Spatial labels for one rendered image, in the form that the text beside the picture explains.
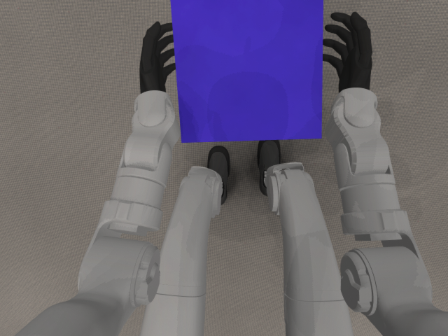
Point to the left robot thigh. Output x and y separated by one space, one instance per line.
178 308

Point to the carton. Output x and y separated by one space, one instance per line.
248 70

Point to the right robot upper arm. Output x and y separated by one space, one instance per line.
389 285

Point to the left robot upper arm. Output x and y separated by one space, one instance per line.
118 276

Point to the robot right forearm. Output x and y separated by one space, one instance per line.
365 174

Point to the left robot hand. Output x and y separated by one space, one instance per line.
152 73

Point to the right robot hand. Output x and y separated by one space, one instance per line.
354 69

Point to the robot left foot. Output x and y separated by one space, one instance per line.
219 161

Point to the robot left forearm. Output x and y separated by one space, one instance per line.
141 179

